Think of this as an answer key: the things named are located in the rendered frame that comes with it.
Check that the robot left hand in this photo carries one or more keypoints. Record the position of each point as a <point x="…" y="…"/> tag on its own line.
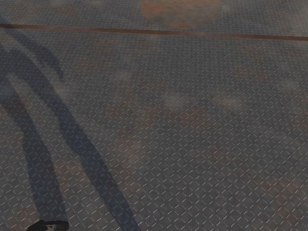
<point x="52" y="225"/>

